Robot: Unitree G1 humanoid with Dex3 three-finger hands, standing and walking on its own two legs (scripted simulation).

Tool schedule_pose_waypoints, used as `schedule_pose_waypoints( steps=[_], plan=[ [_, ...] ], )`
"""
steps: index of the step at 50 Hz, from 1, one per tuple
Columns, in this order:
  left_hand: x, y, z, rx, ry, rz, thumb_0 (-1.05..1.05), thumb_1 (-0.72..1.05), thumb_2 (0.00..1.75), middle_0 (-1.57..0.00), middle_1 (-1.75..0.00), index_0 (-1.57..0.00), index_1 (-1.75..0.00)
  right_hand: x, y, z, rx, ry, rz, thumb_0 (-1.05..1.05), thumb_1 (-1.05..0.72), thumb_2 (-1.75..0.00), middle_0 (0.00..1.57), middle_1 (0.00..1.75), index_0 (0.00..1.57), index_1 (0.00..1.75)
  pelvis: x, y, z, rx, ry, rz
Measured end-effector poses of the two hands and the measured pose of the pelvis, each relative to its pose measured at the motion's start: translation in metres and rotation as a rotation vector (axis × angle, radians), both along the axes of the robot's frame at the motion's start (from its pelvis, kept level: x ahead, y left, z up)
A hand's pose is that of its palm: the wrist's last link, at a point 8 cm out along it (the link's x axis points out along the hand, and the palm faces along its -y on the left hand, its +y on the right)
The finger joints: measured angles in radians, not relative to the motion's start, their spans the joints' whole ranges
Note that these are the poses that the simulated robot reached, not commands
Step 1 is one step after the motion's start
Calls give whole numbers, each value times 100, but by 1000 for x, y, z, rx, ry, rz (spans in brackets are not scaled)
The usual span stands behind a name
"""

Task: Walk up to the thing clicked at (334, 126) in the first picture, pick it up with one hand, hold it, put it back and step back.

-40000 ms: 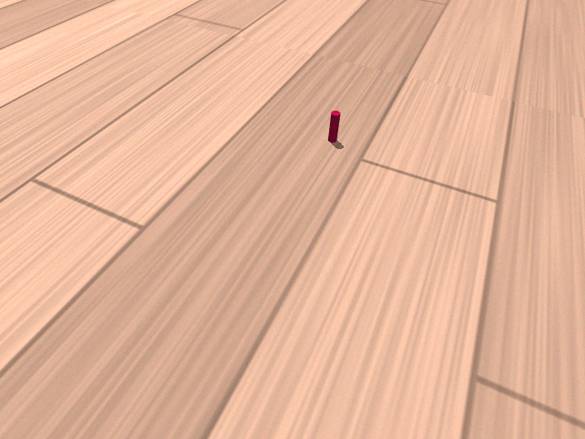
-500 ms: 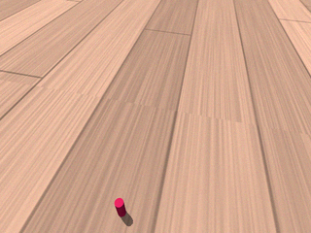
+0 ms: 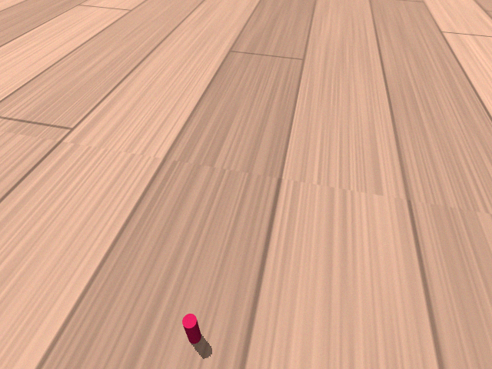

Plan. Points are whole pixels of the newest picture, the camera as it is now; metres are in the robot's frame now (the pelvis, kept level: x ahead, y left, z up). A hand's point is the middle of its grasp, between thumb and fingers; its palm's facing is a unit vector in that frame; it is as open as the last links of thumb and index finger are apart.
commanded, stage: stand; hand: left
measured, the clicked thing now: (192, 329) +0.41 +0.18 -0.69
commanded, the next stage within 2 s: step back in 1.24 s
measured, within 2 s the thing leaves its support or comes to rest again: neither
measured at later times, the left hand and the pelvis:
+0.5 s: hand out of the picture +0.08 +0.24 -0.16, palm faces -0.02 -0.94 -0.34, open 7.4 cm; pelvis +0.01 -0.01 +0.00, yaw +0 degrees
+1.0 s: hand out of the picture +0.09 +0.23 -0.15, palm faces -0.02 -0.94 -0.34, open 7.4 cm; pelvis +0.02 -0.02 +0.00, yaw +0 degrees
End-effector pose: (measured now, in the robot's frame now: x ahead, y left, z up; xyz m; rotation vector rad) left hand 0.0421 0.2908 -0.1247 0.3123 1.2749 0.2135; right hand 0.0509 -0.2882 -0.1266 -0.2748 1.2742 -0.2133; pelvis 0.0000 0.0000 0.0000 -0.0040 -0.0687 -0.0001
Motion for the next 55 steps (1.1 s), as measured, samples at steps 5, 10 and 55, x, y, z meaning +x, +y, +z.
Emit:
schedule_pose_waypoints(
  steps=[5, 10, 55],
  plan=[
    [7, -3, 1, -5, -8, -4, 1, 90, 90, -20, -30, -21, -30, -3, -3, 0, -4, 11, -3, 1, -90, -90, 21, 30, 20, 30, 1, -2, 1, 1, 1, -1],
    [14, -5, 2, -6, -13, -11, 1, 90, 90, -20, -30, -21, -30, -1, -5, 1, -2, 12, -5, 1, -90, -90, 21, 30, 20, 30, 3, -3, 1, 2, 6, -2],
    [44, -16, 8, -2, -34, -13, 1, 90, 90, -20, -30, -21, -30, 33, -22, 5, -9, -19, 12, 0, -90, -90, 21, 30, 20, 30, 22, -17, 4, 6, 26, -5]
  ],
)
